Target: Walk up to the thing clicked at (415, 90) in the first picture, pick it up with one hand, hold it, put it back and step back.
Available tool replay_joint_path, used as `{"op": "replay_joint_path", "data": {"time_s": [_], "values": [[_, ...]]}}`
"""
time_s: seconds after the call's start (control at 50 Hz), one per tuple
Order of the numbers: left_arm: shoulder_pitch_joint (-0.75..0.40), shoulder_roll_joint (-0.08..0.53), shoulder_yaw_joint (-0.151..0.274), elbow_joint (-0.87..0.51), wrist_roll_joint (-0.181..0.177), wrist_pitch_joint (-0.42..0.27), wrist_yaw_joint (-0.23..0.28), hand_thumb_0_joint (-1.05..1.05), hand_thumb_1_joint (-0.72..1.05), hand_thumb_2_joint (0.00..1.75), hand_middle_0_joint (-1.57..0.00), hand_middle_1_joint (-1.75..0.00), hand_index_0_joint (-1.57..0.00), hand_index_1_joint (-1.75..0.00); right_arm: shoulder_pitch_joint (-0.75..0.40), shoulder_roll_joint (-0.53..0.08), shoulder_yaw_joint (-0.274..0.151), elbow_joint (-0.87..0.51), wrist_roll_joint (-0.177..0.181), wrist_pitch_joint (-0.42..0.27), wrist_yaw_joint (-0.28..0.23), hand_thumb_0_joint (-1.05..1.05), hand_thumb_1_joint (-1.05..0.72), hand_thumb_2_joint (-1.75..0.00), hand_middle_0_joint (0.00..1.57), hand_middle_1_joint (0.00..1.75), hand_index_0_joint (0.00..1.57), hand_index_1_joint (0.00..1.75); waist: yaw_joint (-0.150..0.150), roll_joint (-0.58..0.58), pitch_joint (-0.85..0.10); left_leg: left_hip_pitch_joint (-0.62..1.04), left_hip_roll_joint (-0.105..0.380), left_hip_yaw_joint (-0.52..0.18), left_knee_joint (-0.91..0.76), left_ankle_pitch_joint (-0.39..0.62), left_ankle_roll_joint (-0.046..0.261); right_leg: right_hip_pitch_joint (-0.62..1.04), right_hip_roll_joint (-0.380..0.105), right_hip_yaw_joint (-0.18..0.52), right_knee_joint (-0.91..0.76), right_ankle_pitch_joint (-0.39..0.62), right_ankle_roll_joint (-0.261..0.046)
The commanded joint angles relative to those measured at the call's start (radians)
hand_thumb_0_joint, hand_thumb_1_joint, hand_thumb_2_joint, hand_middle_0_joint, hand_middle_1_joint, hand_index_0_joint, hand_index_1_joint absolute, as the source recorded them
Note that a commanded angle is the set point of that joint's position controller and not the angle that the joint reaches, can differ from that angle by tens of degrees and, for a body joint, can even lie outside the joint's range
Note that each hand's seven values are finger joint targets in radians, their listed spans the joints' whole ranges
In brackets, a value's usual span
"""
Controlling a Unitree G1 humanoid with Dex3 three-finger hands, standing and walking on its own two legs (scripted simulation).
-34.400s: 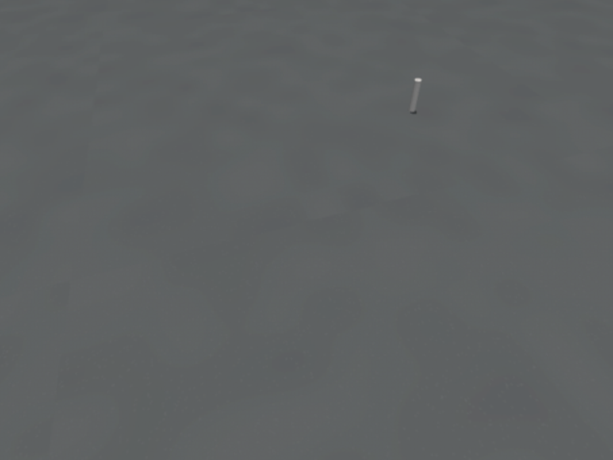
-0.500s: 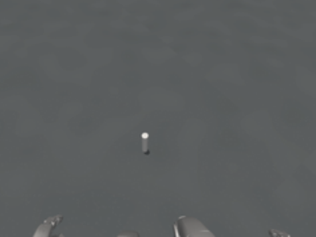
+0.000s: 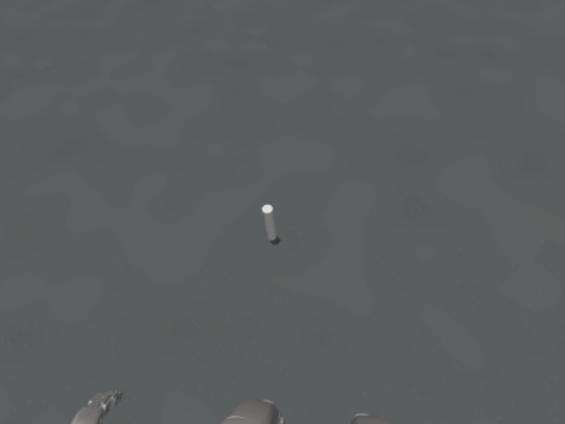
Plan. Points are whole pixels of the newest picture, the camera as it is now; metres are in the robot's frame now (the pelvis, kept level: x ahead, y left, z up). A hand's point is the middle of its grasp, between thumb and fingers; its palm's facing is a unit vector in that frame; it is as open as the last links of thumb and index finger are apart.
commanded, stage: step back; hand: left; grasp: from the side
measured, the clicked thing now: (269, 223) +0.85 +0.15 -0.67
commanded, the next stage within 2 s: stand in 1.66 s
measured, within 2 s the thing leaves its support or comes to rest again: neither
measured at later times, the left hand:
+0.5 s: hand out of the picture -0.11 +0.23 -0.17, palm faces -0.02 -0.92 -0.39, open 7.4 cm
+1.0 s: hand out of the picture -0.19 +0.23 -0.14, palm faces +0.06 -0.93 -0.37, open 7.4 cm
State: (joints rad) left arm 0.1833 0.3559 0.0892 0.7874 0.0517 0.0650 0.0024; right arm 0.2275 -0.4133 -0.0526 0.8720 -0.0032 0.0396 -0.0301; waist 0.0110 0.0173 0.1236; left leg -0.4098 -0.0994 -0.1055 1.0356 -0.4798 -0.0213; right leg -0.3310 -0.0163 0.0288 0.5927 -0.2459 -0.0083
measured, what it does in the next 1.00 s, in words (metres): walks backwards: left foot, then right foot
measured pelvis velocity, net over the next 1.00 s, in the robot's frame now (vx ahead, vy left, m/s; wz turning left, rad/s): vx -0.25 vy -0.05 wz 0.05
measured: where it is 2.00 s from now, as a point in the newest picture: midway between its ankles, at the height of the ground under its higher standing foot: outside the picture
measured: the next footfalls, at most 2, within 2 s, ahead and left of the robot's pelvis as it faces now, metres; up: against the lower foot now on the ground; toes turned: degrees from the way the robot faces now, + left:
left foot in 0.10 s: -0.02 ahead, +0.11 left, +0.00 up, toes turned +1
right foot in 0.48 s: -0.18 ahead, -0.18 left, +0.00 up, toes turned +1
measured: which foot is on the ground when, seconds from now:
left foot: up 0.00-0.08, down 0.10-0.52, up 0.54-0.76, down 0.78-1.00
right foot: down 0.00-0.12, up 0.14-0.46, down 0.48-0.82, up 0.84-1.00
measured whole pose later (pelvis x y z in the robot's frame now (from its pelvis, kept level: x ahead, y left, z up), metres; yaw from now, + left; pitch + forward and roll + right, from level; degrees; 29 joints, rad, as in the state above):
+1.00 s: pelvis -0.25 -0.05 +0.00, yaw +3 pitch -3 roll +1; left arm 0.24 0.41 0.08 0.94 0.03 0.01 -0.02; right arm 0.29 -0.34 -0.05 0.97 -0.04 -0.03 0.02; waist 0.00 -0.04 0.05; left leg -0.18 -0.03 -0.03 0.51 -0.29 0.03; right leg -0.39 -0.04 0.01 0.83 -0.43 -0.02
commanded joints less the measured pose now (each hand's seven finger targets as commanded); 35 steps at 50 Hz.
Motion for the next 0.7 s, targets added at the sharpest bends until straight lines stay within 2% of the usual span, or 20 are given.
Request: {"op": "replay_joint_path", "data": {"time_s": [0.0,0.04,0.06,0.08,0.1,0.12,0.14,0.18,0.2,0.28,0.36,0.4,0.44,0.46,0.48,0.5,0.52,0.58,0.6,0.68], "values": [[-0.028,0.234,0.065,-0.114,-0.005,-0.025,0.029,0.0,0.9,0.9,-0.2,-0.3,-0.2,-0.3,0.01,-0.13,-0.037,-0.095,-0.016,-0.045,-0.016,0.0,-0.9,-0.9,0.2,0.3,0.2,0.3,0.023,-0.248,-0.184,-0.048,0.091,0.043,-0.339,-0.027,0.015,0.333,-0.227,0.19,-0.051,0.432,-0.187],[-0.056,0.237,0.054,-0.126,-0.024,-0.011,0.024,0.0,0.9,0.9,-0.2,-0.3,-0.2,-0.3,0.083,-0.131,-0.047,-0.063,-0.023,-0.054,-0.013,0.0,-0.9,-0.9,0.2,0.3,0.2,0.3,-0.012,-0.196,-0.218,0.101,0.084,0.093,-0.643,0.219,0.031,0.299,-0.188,0.135,0.078,0.442,-0.143],[-0.045,0.219,0.043,-0.13,-0.027,0.002,0.017,0.0,0.9,0.9,-0.2,-0.3,-0.2,-0.3,0.075,-0.143,-0.056,-0.056,-0.029,-0.054,-0.012,0.0,-0.9,-0.9,0.2,0.3,0.2,0.3,-0.001,-0.139,-0.21,0.18,0.077,0.078,-0.694,0.365,0.035,0.203,-0.14,0.111,0.107,0.331,-0.107],[-0.015,0.183,0.032,-0.137,-0.032,0.008,0.014,0.0,0.9,0.9,-0.2,-0.3,-0.2,-0.3,0.061,-0.211,-0.074,-0.061,-0.044,-0.053,-0.013,0.0,-0.9,-0.9,0.2,0.3,0.2,0.3,0.015,0.014,-0.206,0.283,0.227,-0.138,-0.684,0.466,0.079,-0.001,-0.058,0.069,0.205,0.104,-0.056],[-0.005,0.156,0.027,-0.134,-0.037,0.008,0.016,0.0,0.9,0.9,-0.2,-0.3,-0.2,-0.3,0.011,-0.301,-0.088,-0.077,-0.053,-0.049,-0.01,0.0,-0.9,-0.9,0.2,0.3,0.2,0.3,0.03,0.202,-0.165,0.317,0.411,-0.381,-0.692,0.587,0.168,-0.224,0.095,0.01,0.37,-0.324,-0.02],[-0.08,0.219,0.051,-0.135,-0.027,0.01,0.03,0.0,0.9,0.9,-0.2,-0.3,-0.2,-0.3,-0.001,-0.371,-0.099,-0.1,-0.046,-0.048,-0.008,0.0,-0.9,-0.9,0.2,0.3,0.2,0.3,-0.047,0.228,-0.143,0.081,0.528,-0.486,-0.715,0.542,0.301,-0.11,0.083,0.133,0.525,-0.431,-0.002],[-0.094,0.252,0.06,-0.123,-0.024,0.011,0.028,0.0,0.9,0.9,-0.2,-0.3,-0.2,-0.3,-0.046,-0.334,-0.095,-0.102,-0.045,-0.057,-0.015,0.0,-0.9,-0.9,0.2,0.3,0.2,0.3,-0.03,0.181,-0.097,0.013,0.527,-0.478,-0.722,0.522,0.317,-0.08,0.069,0.19,0.631,-0.383,-0.006],[-0.052,0.22,0.058,-0.092,-0.038,0.014,0.019,0.0,0.9,0.9,-0.2,-0.3,-0.2,-0.3,-0.114,-0.237,-0.064,-0.115,-0.052,-0.061,-0.02,0.0,-0.9,-0.9,0.2,0.3,0.2,0.3,0.022,0.098,-0.11,0.11,0.37,-0.194,-0.639,0.697,0.25,-0.135,0.111,0.221,0.741,-0.277,-0.008],[0.005,0.22,0.054,-0.079,-0.041,0.012,0.018,0.0,0.9,0.9,-0.2,-0.3,-0.2,-0.3,-0.13,-0.214,-0.058,-0.123,-0.043,-0.06,-0.024,0.0,-0.9,-0.9,0.2,0.3,0.2,0.3,0.045,0.085,-0.117,0.146,0.343,-0.126,-0.613,0.708,0.228,-0.179,0.123,0.197,0.751,-0.24,-0.004],[-0.014,0.207,0.053,-0.083,-0.026,-0.003,0.015,0.0,0.9,0.9,-0.2,-0.3,-0.2,-0.3,-0.037,-0.194,-0.066,-0.113,-0.033,-0.05,-0.02,0.0,-0.9,-0.9,0.2,0.3,0.2,0.3,-0.017,0.108,-0.148,0.316,0.337,-0.12,-0.557,0.698,0.248,-0.2,0.087,0.149,0.575,-0.258,0.047],[0.001,0.2,0.034,-0.064,-0.03,-0.022,0.009,0.0,0.9,0.9,-0.2,-0.3,-0.2,-0.3,-0.039,-0.222,-0.069,-0.119,-0.038,-0.036,-0.014,0.0,-0.9,-0.9,0.2,0.3,0.2,0.3,-0.042,0.176,-0.207,0.342,0.338,-0.081,-0.533,0.605,0.26,-0.087,0.032,0.051,0.249,-0.261,0.049],[0.057,0.201,0.035,-0.016,-0.032,-0.031,0.005,0.0,0.9,0.9,-0.2,-0.3,-0.2,-0.3,-0.08,-0.253,-0.076,-0.127,-0.04,-0.022,-0.007,0.0,-0.9,-0.9,0.2,0.3,0.2,0.3,-0.024,0.232,-0.239,0.274,0.342,-0.093,-0.518,0.492,0.233,0.039,0.019,0.012,0.044,-0.205,0.022],[0.169,0.2,0.041,0.054,-0.029,-0.042,0.005,0.0,0.9,0.9,-0.2,-0.3,-0.2,-0.3,-0.135,-0.251,-0.071,-0.129,-0.028,-0.006,0.002,0.0,-0.9,-0.9,0.2,0.3,0.2,0.3,0.033,0.196,-0.269,0.181,0.296,-0.028,-0.446,0.378,0.186,0.182,0.035,-0.04,-0.183,-0.054,-0.009],[0.167,0.234,0.052,0.067,-0.014,-0.047,0.005,0.0,0.9,0.9,-0.2,-0.3,-0.2,-0.3,-0.129,-0.211,-0.06,-0.132,-0.023,-0.002,0.005,0.0,-0.9,-0.9,0.2,0.3,0.2,0.3,0.029,0.094,-0.23,0.048,0.23,0.003,-0.355,0.244,0.138,0.212,0.007,0.053,-0.187,-0.061,-0.029],[0.155,0.322,0.076,0.053,0.002,-0.05,0.003,0.0,0.9,0.9,-0.2,-0.3,-0.2,-0.3,-0.11,-0.141,-0.041,-0.152,-0.016,-0.004,0.004,0.0,-0.9,-0.9,0.2,0.3,0.2,0.3,0.022,-0.174,-0.169,-0.201,0.079,0.041,-0.19,-0.021,0.064,0.21,-0.175,0.373,-0.24,-0.2,-0.089],[0.049,0.424,0.095,0.001,0.003,-0.044,0.005,0.0,0.9,0.9,-0.2,-0.3,-0.2,-0.3,-0.161,-0.157,-0.055,-0.168,-0.017,-0.005,-0.014,0.0,-0.9,-0.9,0.2,0.3,0.2,0.3,0.059,-0.266,-0.109,-0.148,0.027,-0.023,-0.024,-0.126,0.014,-0.069,-0.379,0.544,-0.332,-0.31,-0.249],[-0.044,0.427,0.089,-0.028,0.002,-0.047,0.01,0.0,0.9,0.9,-0.2,-0.3,-0.2,-0.3,-0.15,-0.209,-0.074,-0.138,-0.016,-0.007,-0.015,0.0,-0.9,-0.9,0.2,0.3,0.2,0.3,0.039,-0.28,-0.033,-0.044,0.077,-0.066,0.078,-0.1,0.007,-0.256,-0.425,0.606,-0.38,-0.387,-0.286],[-0.104,0.267,0.049,-0.015,-0.006,-0.066,0.017,0.0,0.9,0.9,-0.2,-0.3,-0.2,-0.3,-0.081,-0.174,-0.054,-0.071,-0.008,-0.017,0.003,0.0,-0.9,-0.9,0.2,0.3,0.2,0.3,-0.031,-0.131,-0.018,-0.078,0.008,-0.039,0.103,0.05,0.02,-0.086,-0.185,0.196,-0.212,-0.059,-0.155],[-0.061,0.264,0.054,-0.004,-0.004,-0.073,0.017,0.0,0.9,0.9,-0.2,-0.3,-0.2,-0.3,-0.069,-0.149,-0.044,-0.067,-0.011,-0.022,0.004,0.0,-0.9,-0.9,0.2,0.3,0.2,0.3,-0.009,-0.156,-0.053,-0.101,0.008,-0.03,0.077,0.063,0.017,-0.003,-0.159,0.179,-0.189,-0.04,-0.141],[0.014,0.296,0.066,0.013,0.009,-0.086,0.01,0.0,0.9,0.9,-0.2,-0.3,-0.2,-0.3,-0.08,-0.161,-0.044,-0.055,-0.025,-0.043,0.02,0.0,-0.9,-0.9,0.2,0.3,0.2,0.3,0.056,-0.227,-0.074,-0.119,0.075,0.038,-0.221,-0.014,-0.005,0.166,-0.188,0.239,-0.221,-0.351,-0.166]]}}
